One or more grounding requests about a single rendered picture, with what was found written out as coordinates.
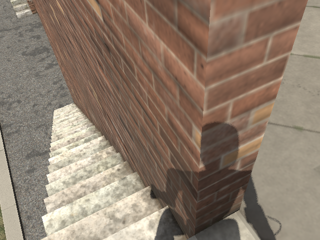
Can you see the stairs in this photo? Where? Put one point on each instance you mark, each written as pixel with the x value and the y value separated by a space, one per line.
pixel 92 193
pixel 21 8

